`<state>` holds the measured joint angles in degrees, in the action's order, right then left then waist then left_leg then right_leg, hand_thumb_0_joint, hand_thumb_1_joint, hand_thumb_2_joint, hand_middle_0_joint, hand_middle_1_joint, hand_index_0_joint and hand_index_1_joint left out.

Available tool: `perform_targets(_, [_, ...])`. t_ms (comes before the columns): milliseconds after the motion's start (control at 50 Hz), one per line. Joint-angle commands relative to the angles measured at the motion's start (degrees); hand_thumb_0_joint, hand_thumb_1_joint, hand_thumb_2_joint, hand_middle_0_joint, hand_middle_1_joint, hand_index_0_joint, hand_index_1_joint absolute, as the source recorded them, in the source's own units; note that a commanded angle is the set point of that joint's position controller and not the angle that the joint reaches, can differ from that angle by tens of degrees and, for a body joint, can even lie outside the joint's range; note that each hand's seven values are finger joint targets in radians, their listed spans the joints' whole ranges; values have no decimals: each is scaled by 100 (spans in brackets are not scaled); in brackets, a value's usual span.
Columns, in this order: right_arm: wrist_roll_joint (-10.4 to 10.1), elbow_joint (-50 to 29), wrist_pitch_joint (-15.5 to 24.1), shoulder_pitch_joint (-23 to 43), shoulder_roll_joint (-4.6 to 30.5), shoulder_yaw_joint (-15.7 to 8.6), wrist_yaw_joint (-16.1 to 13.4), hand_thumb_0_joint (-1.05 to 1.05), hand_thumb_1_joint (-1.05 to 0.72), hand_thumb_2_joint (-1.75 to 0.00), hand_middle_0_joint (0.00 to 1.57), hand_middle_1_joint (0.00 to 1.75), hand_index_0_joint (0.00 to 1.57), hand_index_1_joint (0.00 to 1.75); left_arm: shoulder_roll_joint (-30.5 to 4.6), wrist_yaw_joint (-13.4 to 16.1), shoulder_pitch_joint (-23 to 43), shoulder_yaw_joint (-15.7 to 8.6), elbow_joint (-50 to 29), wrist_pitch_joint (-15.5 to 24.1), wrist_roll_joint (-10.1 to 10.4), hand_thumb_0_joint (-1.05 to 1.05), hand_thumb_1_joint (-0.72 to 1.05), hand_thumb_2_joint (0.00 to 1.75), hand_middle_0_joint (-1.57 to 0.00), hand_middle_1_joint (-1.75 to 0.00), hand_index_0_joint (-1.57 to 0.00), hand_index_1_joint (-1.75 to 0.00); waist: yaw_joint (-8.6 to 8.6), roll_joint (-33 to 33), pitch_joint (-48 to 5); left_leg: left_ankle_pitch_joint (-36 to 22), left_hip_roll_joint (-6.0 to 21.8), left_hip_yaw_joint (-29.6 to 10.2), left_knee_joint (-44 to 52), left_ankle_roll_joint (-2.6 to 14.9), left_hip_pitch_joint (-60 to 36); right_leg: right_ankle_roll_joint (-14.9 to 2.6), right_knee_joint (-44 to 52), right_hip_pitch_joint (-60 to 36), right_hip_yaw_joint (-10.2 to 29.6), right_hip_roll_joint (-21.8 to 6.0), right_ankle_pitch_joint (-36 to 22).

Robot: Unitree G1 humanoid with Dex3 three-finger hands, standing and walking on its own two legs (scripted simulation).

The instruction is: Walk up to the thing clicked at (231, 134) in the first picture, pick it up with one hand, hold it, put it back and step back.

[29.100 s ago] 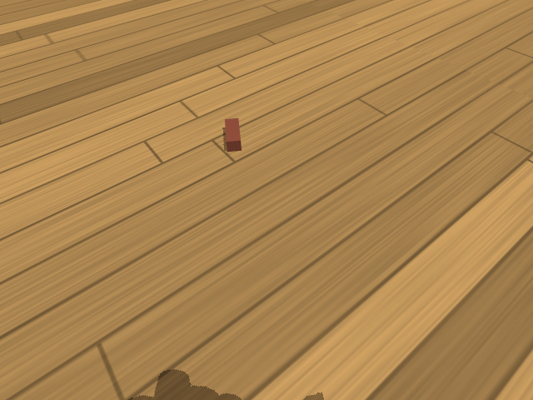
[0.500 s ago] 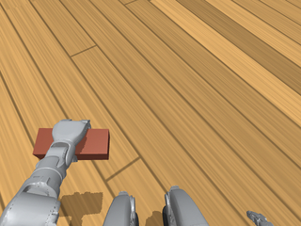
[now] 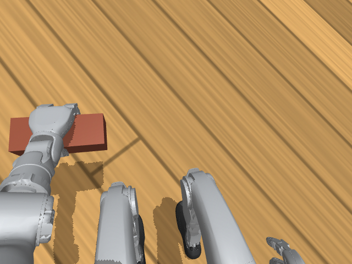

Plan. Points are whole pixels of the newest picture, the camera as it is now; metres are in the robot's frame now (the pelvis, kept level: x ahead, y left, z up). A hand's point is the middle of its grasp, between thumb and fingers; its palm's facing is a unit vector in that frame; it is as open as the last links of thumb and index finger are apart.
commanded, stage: crouch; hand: left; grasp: from above
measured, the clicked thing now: (63, 135) +0.45 +0.24 -0.18
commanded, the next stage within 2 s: lower in 0.80 s
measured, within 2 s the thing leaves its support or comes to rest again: neither
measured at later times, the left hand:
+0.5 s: hand (73, 137) +0.46 +0.23 -0.25, palm faces -0.45 -0.01 -0.89, open 11.2 cm
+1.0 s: hand (76, 139) +0.47 +0.24 -0.30, palm faces -0.47 +0.00 -0.88, open 11.2 cm
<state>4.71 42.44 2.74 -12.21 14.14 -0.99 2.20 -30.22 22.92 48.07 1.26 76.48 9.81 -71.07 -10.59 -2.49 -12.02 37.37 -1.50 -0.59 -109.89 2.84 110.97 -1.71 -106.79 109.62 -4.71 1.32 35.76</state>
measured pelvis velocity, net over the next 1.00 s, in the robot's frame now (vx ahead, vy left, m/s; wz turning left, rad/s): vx -0.01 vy -0.01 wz -0.07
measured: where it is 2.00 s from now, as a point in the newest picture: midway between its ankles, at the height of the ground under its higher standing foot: (163, 246)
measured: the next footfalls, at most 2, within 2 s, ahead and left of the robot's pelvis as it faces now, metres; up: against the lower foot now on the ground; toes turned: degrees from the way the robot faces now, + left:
none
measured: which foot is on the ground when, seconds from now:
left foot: down 0.00-1.00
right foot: down 0.00-1.00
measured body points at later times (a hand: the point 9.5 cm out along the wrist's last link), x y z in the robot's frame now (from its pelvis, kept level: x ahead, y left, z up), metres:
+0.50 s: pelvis +0.00 +0.00 -0.07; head +0.25 +0.04 +0.30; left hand +0.48 +0.23 -0.20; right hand +0.02 -0.28 -0.18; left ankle +0.07 +0.10 -0.44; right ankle +0.08 -0.11 -0.44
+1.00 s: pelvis -0.01 -0.01 -0.12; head +0.25 +0.04 +0.25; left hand +0.49 +0.23 -0.25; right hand +0.01 -0.28 -0.22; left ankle +0.07 +0.10 -0.44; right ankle +0.08 -0.11 -0.44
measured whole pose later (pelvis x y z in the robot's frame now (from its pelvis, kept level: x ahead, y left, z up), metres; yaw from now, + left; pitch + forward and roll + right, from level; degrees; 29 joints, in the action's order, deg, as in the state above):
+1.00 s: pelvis -0.01 -0.01 -0.12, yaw -4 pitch +37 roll -7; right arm 8.3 42.6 4.5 -10.6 15.4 3.3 7.8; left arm -40.6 25.2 56.4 -4.1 84.9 13.0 -74.5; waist -14.7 0.1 -3.7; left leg 40.7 0.2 -2.6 -132.2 2.8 129.2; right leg -2.9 -127.0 127.5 -8.7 1.5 37.4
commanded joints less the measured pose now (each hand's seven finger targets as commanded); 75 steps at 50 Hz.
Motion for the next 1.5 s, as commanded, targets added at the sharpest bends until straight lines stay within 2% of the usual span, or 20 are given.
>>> perform_targets(0, [70, -69, 133, -1163, 1203, -390, 84, 0, -89, -90, 20, 30, 20, 30, -1461, 349, 2249, -324, -1044, -2, 35, 0, 54, 102, -85, -95, -88, -91, -61, -1149, -3999, -1642, -60, -257, 867, -123, -3173, -125, 989, -1600, 132, 19, -1356])
perform_targets(80, [114, -72, 125, -1176, 1224, -402, 228, 0, -90, -90, 20, 30, 20, 30, -1318, 305, 2067, -306, -807, 42, 29, 0, 54, 103, -84, -96, -88, -92, -152, -1089, -3881, -1817, -30, -325, 628, -145, -3030, -122, 726, -1388, 60, 30, -1461])
perform_targets(200, [159, -98, 108, -1255, 1329, -445, 392, 0, -90, -90, 20, 30, 20, 30, -1740, 367, 2431, -564, -1204, 244, -122, 0, 54, 101, -84, -95, -88, -91, -165, -1422, -4019, -2170, 28, -434, 325, -221, -3162, -148, 288, -1007, -29, 54, -1534])
perform_targets(240, [201, -26, 111, -1337, 1318, -414, 463, 0, -90, -90, 20, 30, 20, 30, -1453, 393, 2239, -444, -864, 249, -144, 0, 54, 101, -83, -97, -88, -93, -240, -1351, -3712, -2105, 43, -448, 246, -228, -2991, -128, 228, -808, -40, 38, -1480])
perform_targets(260, [215, -23, 109, -1338, 1360, -423, 473, 0, -90, -90, 20, 30, 20, 30, -1761, 437, 2609, -592, -1161, 317, -139, 0, 53, 103, -83, -97, -87, -93, -248, -1434, -3821, -2074, 32, -369, 123, -193, -2835, -127, 208, -898, -18, 64, -1583])
perform_targets(300, [231, -10, 119, -1287, 1347, -382, 510, 0, -90, -90, 20, 30, 20, 30, -1624, 474, 2410, -502, -665, 284, -196, 0, 54, 102, -82, -98, -87, -93, -244, -1359, -3669, -1774, 29, -378, 82, -185, -2639, -132, 106, -733, -25, 63, -1377])
perform_targets(420, [272, 22, 145, -1335, 1429, -373, 592, 0, -90, -90, 20, 30, 20, 30, -2075, 588, 2712, -760, -660, 368, -257, 0, 57, 106, -83, -103, -88, -98, -258, -1374, -3796, -1497, 14, -305, -191, -138, -2211, -120, -147, -768, -34, 91, -1382])
perform_targets(540, [296, 13, 171, -1229, 1411, -275, 617, 0, -90, -90, 20, 30, 20, 30, -2002, 597, 2417, -638, 159, 306, -310, 0, 58, 106, -84, -103, -89, -98, -271, -1167, -3437, -868, -16, -179, -370, -59, -1601, -92, -212, -740, -41, 113, -1025])
perform_targets(580, [317, 61, 177, -1290, 1475, -255, 599, 0, -90, -90, 20, 30, 20, 30, -2385, 604, 2864, -807, -350, 339, -289, 0, 59, 105, -84, -103, -89, -97, -334, -1293, -3572, -867, -1, -200, -456, -51, -1670, -80, -260, -703, -67, 120, -1031])
perform_targets(680, [305, 28, 195, -1182, 1473, -155, 551, 0, -90, -90, 20, 30, 20, 30, -2233, 558, 2687, -642, 142, 298, -292, 0, 55, 105, -83, -100, -87, -96, -361, -1363, -3336, -774, 16, -243, -585, -66, -1483, -99, -454, -446, -113, 127, -969])
perform_targets(720, [328, 98, 194, -1297, 1558, -143, 538, 0, -90, -90, 20, 30, 20, 30, -2632, 572, 3068, -843, -327, 361, -306, 0, 53, 103, -82, -99, -86, -95, -410, -1393, -3482, -848, 21, -261, -657, -65, -1418, -80, -541, -497, -126, 109, -1048])
perform_targets(920, [352, 119, 197, -1357, 1576, -15, 509, 0, -91, -90, 20, 30, 20, 30, -2634, 519, 2948, -773, -362, 327, -279, 0, 49, 107, -90, -91, -89, -92, -484, -1507, -3432, -1145, 41, -249, -932, -74, -1357, -64, -737, -485, -202, 141, -1351])
perform_targets(1020, [347, 52, 214, -1203, 1605, 85, 535, 0, -91, -90, 20, 30, 20, 30, -2317, 479, 2394, -548, 500, 309, -232, 0, 50, 104, -90, -89, -89, -90, -492, -1270, -2907, -948, 42, -303, -1008, -71, -982, -77, -874, -233, -297, 174, -1160])
perform_targets(1060, [370, 68, 215, -1216, 1644, 95, 534, 0, -91, -90, 20, 30, 20, 30, -2658, 523, 2977, -702, -86, 431, -219, 0, 49, 105, -91, -87, -89, -89, -553, -1414, -3120, -963, 60, -333, -1105, -75, -1045, -77, -965, -236, -339, 200, -1200])
perform_targets(1120, [383, 24, 240, -1155, 1614, 162, 568, 0, -91, -90, 20, 30, 20, 30, -2509, 563, 2716, -599, 213, 434, -288, 0, 51, 102, -90, -87, -90, -88, -558, -1460, -3016, -937, 51, -286, -1190, -72, -951, -73, -1010, -237, -357, 225, -1182])
perform_targets(1220, [467, 56, 284, -1182, 1732, 158, 583, 0, -91, -90, 20, 30, 20, 30, -2938, 754, 3176, -832, -199, 512, -347, 0, 54, 104, -92, -88, -92, -89, -658, -1872, -3108, -1073, 99, -392, -1296, -139, -1250, -94, -1247, 41, -431, 198, -1272])
perform_targets(1360, [498, 8, 296, -1073, 1719, 250, 641, 0, -90, -90, 20, 30, 20, 30, -2749, 907, 2569, -764, 449, 340, -347, 0, 55, 109, -95, -87, -93, -88, -639, -1642, -3066, -1076, 88, -299, -1502, -67, -858, -58, -1271, -197, -441, 254, -1354])
perform_targets(1380, [522, 1, 324, -1157, 1782, 227, 648, 0, -90, -90, 20, 30, 20, 30, -3155, 931, 3079, -991, -174, 411, -348, 0, 55, 109, -95, -87, -93, -89, -740, -1765, -3162, -1208, 104, -323, -1577, -74, -887, -51, -1342, -230, -478, 241, -1479])
perform_targets(1400, [494, 46, 326, -1114, 1778, 260, 649, 0, -90, -90, 20, 30, 20, 30, -2962, 929, 2649, -855, 442, 342, -331, 0, 55, 107, -94, -87, -93, -88, -606, -1792, -2970, -1076, 98, -324, -1521, -80, -773, -78, -1354, -121, -481, 248, -1337])
perform_targets(1480, [544, -96, 397, -1105, 1917, 274, 691, 0, -90, -90, 20, 30, 20, 30, -3236, 894, 2653, -1091, 320, 373, -350, 0, 57, 110, -95, -88, -94, -89, -755, -1726, -2864, -1232, 122, -395, -1658, -97, -773, -58, -1453, -120, -561, 232, -1468])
